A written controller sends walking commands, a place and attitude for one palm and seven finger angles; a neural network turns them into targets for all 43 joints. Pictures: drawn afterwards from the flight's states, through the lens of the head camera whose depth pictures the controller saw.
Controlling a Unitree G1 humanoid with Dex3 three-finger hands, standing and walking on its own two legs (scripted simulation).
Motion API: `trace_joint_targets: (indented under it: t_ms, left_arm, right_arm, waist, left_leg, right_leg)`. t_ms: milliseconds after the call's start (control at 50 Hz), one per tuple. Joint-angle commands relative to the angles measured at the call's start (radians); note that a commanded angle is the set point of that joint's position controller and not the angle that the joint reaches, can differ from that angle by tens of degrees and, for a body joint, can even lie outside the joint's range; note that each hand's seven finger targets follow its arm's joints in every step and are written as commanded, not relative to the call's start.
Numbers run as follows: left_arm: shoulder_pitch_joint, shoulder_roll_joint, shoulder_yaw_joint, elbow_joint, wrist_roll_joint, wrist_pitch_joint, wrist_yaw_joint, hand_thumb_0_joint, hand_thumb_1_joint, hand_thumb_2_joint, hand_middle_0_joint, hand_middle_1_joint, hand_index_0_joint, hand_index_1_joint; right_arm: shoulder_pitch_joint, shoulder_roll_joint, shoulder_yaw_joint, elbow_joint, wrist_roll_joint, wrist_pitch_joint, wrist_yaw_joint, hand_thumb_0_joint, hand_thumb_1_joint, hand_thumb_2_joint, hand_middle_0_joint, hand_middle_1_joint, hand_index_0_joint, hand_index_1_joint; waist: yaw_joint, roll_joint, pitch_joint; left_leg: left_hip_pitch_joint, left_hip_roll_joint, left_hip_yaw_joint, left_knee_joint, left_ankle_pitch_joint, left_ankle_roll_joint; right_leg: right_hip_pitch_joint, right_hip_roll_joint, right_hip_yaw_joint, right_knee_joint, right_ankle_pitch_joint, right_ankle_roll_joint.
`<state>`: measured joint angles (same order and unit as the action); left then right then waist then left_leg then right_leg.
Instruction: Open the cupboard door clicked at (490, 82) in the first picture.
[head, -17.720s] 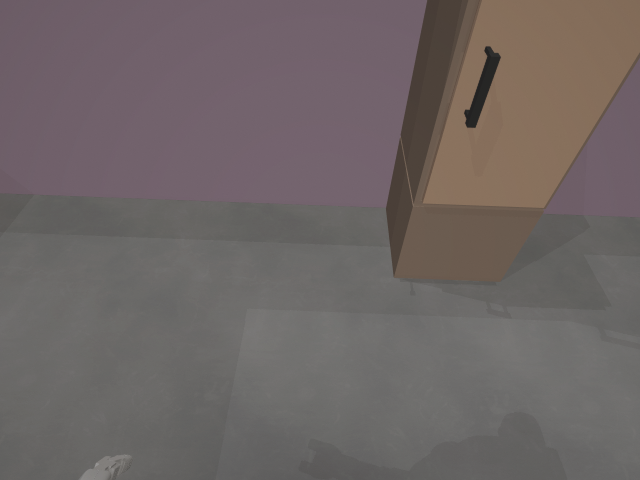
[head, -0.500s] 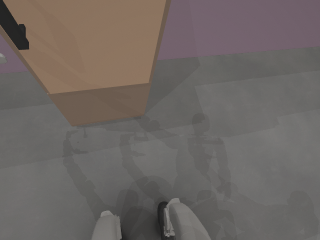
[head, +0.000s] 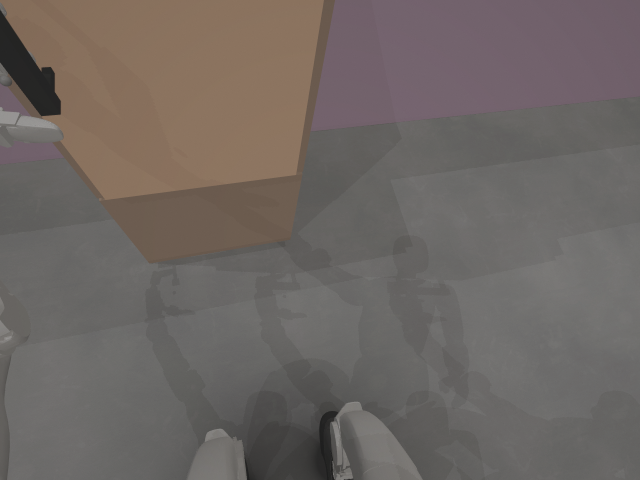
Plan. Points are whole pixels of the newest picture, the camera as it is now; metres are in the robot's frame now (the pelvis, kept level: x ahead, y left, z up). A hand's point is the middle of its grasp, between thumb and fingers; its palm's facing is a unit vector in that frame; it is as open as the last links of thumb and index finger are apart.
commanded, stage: slide the fingers in behind the handle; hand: left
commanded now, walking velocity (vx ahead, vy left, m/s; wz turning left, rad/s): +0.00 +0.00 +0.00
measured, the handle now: (9, 34) +0.59 +0.26 +0.10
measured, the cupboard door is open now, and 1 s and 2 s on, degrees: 0 0 3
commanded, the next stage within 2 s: close the thumb around the handle in 0.82 s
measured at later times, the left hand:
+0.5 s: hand (33, 75) +0.55 +0.23 +0.10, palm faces +0.08 -1.00 -0.01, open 14.0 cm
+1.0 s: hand (30, 77) +0.54 +0.24 +0.10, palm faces +0.09 -1.00 -0.01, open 13.9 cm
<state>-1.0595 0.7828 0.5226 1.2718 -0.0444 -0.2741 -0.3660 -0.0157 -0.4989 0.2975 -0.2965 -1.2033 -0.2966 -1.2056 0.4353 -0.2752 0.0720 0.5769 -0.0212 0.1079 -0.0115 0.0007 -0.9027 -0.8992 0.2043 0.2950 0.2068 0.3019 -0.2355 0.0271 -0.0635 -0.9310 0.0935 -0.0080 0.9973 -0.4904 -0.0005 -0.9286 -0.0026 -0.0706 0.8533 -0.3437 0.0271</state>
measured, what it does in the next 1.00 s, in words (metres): stands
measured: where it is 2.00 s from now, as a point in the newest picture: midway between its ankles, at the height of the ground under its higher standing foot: outside the picture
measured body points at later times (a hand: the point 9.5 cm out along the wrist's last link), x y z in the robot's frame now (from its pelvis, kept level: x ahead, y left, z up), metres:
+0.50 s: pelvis -0.01 +0.00 +0.00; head +0.15 +0.03 +0.42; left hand +0.53 +0.29 +0.10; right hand -0.05 -0.26 -0.10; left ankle -0.02 +0.11 -0.68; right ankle +0.02 -0.15 -0.68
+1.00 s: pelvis +0.00 +0.00 +0.00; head +0.15 +0.02 +0.42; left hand +0.53 +0.29 +0.10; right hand -0.04 -0.26 -0.10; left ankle -0.02 +0.11 -0.68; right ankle +0.02 -0.15 -0.68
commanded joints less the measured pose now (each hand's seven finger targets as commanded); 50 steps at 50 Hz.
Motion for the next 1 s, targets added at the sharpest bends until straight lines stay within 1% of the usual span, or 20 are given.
trace_joint_targets:
  t_ms: [0,80,140,180,240,280,300,360,380,400,420,440,560,600,660,760,800,840,900,980]
  left_arm:
    - [-0.424,0.311,0.036,-0.237,-0.009,-0.085,0.029,0.0,-0.5,0.3,-0.3,-1.2,-0.3,-1.2]
    - [-0.449,0.237,-0.006,-0.234,-0.021,-0.091,0.031,0.0,-0.5,0.3,-0.3,-1.2,-0.3,-1.2]
    - [-0.413,0.262,0.02,-0.206,-0.022,-0.073,0.038,0.0,-0.5,0.3,-0.3,-1.2,-0.3,-1.2]
    - [-0.426,0.261,0.02,-0.224,-0.018,-0.074,0.045,0.0,-0.5,0.3,-0.3,-1.2,-0.3,-1.2]
    - [-0.422,0.26,0.01,-0.193,-0.008,-0.072,0.059,0.0,-0.5,0.3,-0.3,-1.2,-0.3,-1.2]
    - [-0.443,0.282,0.023,-0.226,-0.002,-0.087,0.067,0.0,-0.5,0.3,-0.3,-1.2,-0.3,-1.2]
    - [-0.454,0.24,-0.003,-0.213,-0.004,-0.089,0.07,0.0,-0.5,0.3,-0.3,-1.2,-0.3,-1.2]
    - [-0.466,0.248,0.013,-0.225,-0.009,-0.108,0.077,0.0,-0.5,0.3,-0.3,-1.2,-0.3,-1.2]
    - [-0.493,0.229,-0.006,-0.264,-0.009,-0.117,0.077,0.0,-0.5,0.3,-0.3,-1.2,-0.3,-1.2]
    - [-0.465,0.197,-0.014,-0.246,-0.011,-0.115,0.078,0.0,-0.5,0.3,-0.3,-1.2,-0.3,-1.2]
    - [-0.451,0.188,-0.021,-0.214,-0.011,-0.108,0.077,0.0,-0.5,0.3,-0.3,-1.2,-0.3,-1.2]
    - [-0.449,0.208,-0.008,-0.198,-0.012,-0.1,0.079,0.0,-0.5,0.3,-0.3,-1.2,-0.3,-1.2]
    - [-0.458,0.25,0.019,-0.225,0.002,-0.097,0.095,0.0,-0.5,0.3,-0.3,-1.2,-0.3,-1.2]
    - [-0.444,0.222,0.009,-0.248,0.001,-0.11,0.1,0.0,-0.5,0.3,-0.3,-1.2,-0.3,-1.2]
    - [-0.428,0.2,0.003,-0.233,-0.011,-0.117,0.098,0.0,-0.5,0.3,-0.3,-1.2,-0.3,-1.2]
    - [-0.403,0.219,0.018,-0.194,-0.012,-0.097,0.084,0.0,-0.5,0.3,-0.3,-1.2,-0.3,-1.2]
    - [-0.421,0.208,-0.004,-0.187,-0.011,-0.09,0.082,0.0,-0.5,0.3,-0.3,-1.2,-0.3,-1.2]
    - [-0.446,0.183,-0.033,-0.212,-0.004,-0.096,0.083,0.0,-0.5,0.3,-0.3,-1.2,-0.3,-1.2]
    - [-0.443,0.21,0.0,-0.233,-0.013,-0.119,0.086,0.0,-0.5,0.3,-0.3,-1.2,-0.3,-1.2]
    - [-0.466,0.163,-0.031,-0.232,-0.018,-0.121,0.082,0.0,-0.276,0.396,-0.316,-1.224,-0.316,-1.224]
  right_arm:
    - [0.229,-0.196,-0.076,-0.015,-0.009,-0.008,-0.01,0.0,-0.9,-0.9,0.2,0.3,0.2,0.3]
    - [0.229,-0.195,-0.079,-0.004,-0.011,-0.014,-0.006,0.0,-0.9,-0.9,0.2,0.3,0.2,0.3]
    - [0.231,-0.199,-0.08,-0.006,-0.01,-0.014,-0.008,0.0,-0.9,-0.9,0.2,0.3,0.2,0.3]
    - [0.231,-0.197,-0.08,-0.011,-0.01,-0.015,-0.007,0.0,-0.9,-0.9,0.2,0.3,0.2,0.3]
    - [0.227,-0.197,-0.076,-0.01,-0.009,-0.018,-0.008,0.0,-0.9,-0.9,0.2,0.3,0.2,0.3]
    - [0.227,-0.196,-0.077,-0.013,-0.011,-0.023,-0.01,0.0,-0.9,-0.9,0.2,0.3,0.2,0.3]
    - [0.227,-0.192,-0.078,-0.009,-0.012,-0.025,-0.009,0.0,-0.9,-0.9,0.2,0.3,0.2,0.3]
    - [0.235,-0.196,-0.08,-0.002,-0.016,-0.03,-0.009,0.0,-0.9,-0.9,0.2,0.3,0.2,0.3]
    - [0.231,-0.193,-0.081,-0.001,-0.017,-0.032,-0.007,0.0,-0.9,-0.9,0.2,0.3,0.2,0.3]
    - [0.234,-0.191,-0.085,0.002,-0.018,-0.034,-0.004,0.0,-0.9,-0.9,0.2,0.3,0.2,0.3]
    - [0.231,-0.192,-0.083,0.009,-0.019,-0.034,-0.004,0.0,-0.9,-0.9,0.2,0.3,0.2,0.3]
    - [0.234,-0.197,-0.082,0.012,-0.018,-0.032,-0.006,0.0,-0.9,-0.9,0.2,0.3,0.2,0.3]
    - [0.236,-0.197,-0.081,0.0,-0.018,-0.033,-0.007,0.0,-0.9,-0.9,0.2,0.3,0.2,0.3]
    - [0.235,-0.191,-0.085,-0.001,-0.021,-0.034,-0.002,0.0,-0.9,-0.9,0.2,0.3,0.2,0.3]
    - [0.235,-0.194,-0.085,0.001,-0.02,-0.031,0.0,0.0,-0.9,-0.9,0.2,0.3,0.2,0.3]
    - [0.234,-0.198,-0.085,0.001,-0.016,-0.028,-0.005,0.0,-0.9,-0.9,0.2,0.3,0.2,0.3]
    - [0.23,-0.194,-0.083,0.001,-0.012,-0.028,-0.007,0.0,-0.9,-0.9,0.2,0.3,0.2,0.3]
    - [0.224,-0.19,-0.082,-0.002,-0.014,-0.031,-0.006,0.0,-0.9,-0.9,0.2,0.3,0.2,0.3]
    - [0.228,-0.194,-0.085,0.004,-0.018,-0.033,-0.006,0.0,-0.9,-0.9,0.2,0.3,0.2,0.3]
    - [0.23,-0.193,-0.087,0.015,-0.019,-0.034,-0.004,0.0,-0.9,-0.9,0.2,0.3,0.2,0.3]
  waist:
    - [0.006,0.223,-0.536]
    - [-0.01,0.235,-0.533]
    - [0.001,0.185,-0.522]
    - [0.005,0.199,-0.537]
    - [-0.003,0.152,-0.47]
    - [0.004,0.186,-0.509]
    - [-0.007,0.19,-0.502]
    - [-0.007,0.182,-0.525]
    - [-0.005,0.24,-0.559]
    - [-0.001,0.232,-0.568]
    - [-0.008,0.218,-0.536]
    - [-0.011,0.178,-0.51]
    - [0.006,0.2,-0.531]
    - [0.011,0.228,-0.571]
    - [0.001,0.178,-0.53]
    - [0.009,0.172,-0.503]
    - [-0.001,0.152,-0.486]
    - [-0.005,0.192,-0.479]
    - [0.002,0.203,-0.53]
    - [-0.006,0.22,-0.533]
  left_leg:
    - [0.364,-0.048,-0.034,-0.093,0.539,0.02]
    - [0.391,-0.045,-0.036,-0.093,0.537,0.017]
    - [0.342,-0.049,-0.028,-0.101,0.505,0.024]
    - [0.34,-0.052,-0.026,-0.103,0.506,0.023]
    - [0.285,-0.052,-0.021,-0.111,0.447,0.028]
    - [0.3,-0.054,-0.02,-0.109,0.457,0.027]
    - [0.309,-0.055,-0.02,-0.108,0.456,0.026]
    - [0.336,-0.052,-0.029,-0.104,0.471,0.026]
    - [0.377,-0.052,-0.031,-0.105,0.496,0.018]
    - [0.399,-0.051,-0.034,-0.102,0.512,0.016]
    - [0.385,-0.048,-0.032,-0.1,0.501,0.017]
    - [0.36,-0.047,-0.034,-0.103,0.482,0.02]
    - [0.351,-0.053,-0.031,-0.109,0.49,0.022]
    - [0.393,-0.051,-0.03,-0.1,0.548,0.016]
    - [0.374,-0.049,-0.032,-0.103,0.531,0.02]
    - [0.345,-0.052,-0.025,-0.11,0.511,0.022]
    - [0.321,-0.054,-0.021,-0.112,0.487,0.024]
    - [0.335,-0.055,-0.023,-0.114,0.483,0.021]
    - [0.374,-0.052,-0.03,-0.101,0.522,0.017]
    - [0.413,-0.048,-0.043,-0.103,0.548,0.011]
  right_leg:
    - [0.277,0.062,0.012,-0.034,0.367,-0.036]
    - [0.246,0.062,0.009,-0.04,0.352,-0.034]
    - [0.293,0.06,0.017,-0.046,0.361,-0.032]
    - [0.3,0.059,0.019,-0.044,0.369,-0.033]
    - [0.301,0.058,0.02,-0.053,0.335,-0.029]
    - [0.307,0.056,0.025,-0.046,0.342,-0.031]
    - [0.291,0.056,0.023,-0.049,0.335,-0.031]
    - [0.284,0.058,0.02,-0.043,0.332,-0.034]
    - [0.272,0.056,0.02,-0.041,0.337,-0.034]
    - [0.257,0.058,0.014,-0.041,0.334,-0.036]
    - [0.239,0.058,0.013,-0.045,0.322,-0.034]
    - [0.245,0.058,0.011,-0.047,0.313,-0.031]
    - [0.282,0.055,0.017,-0.043,0.338,-0.036]
    - [0.279,0.056,0.016,-0.037,0.372,-0.036]
    - [0.276,0.06,0.013,-0.041,0.366,-0.037]
    - [0.288,0.057,0.015,-0.045,0.365,-0.037]
    - [0.294,0.056,0.02,-0.05,0.361,-0.03]
    - [0.275,0.055,0.019,-0.051,0.345,-0.032]
    - [0.268,0.057,0.018,-0.041,0.356,-0.035]
    - [0.238,0.057,0.008,-0.04,0.344,-0.036]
